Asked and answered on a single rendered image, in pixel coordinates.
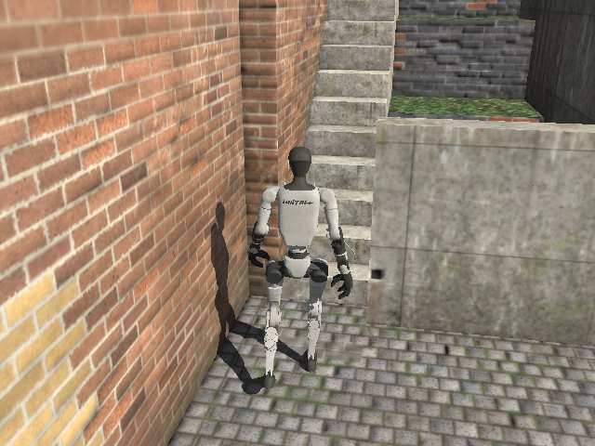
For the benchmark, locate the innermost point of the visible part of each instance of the stairs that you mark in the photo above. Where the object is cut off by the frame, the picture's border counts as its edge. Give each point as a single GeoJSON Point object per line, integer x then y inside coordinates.
{"type": "Point", "coordinates": [352, 89]}

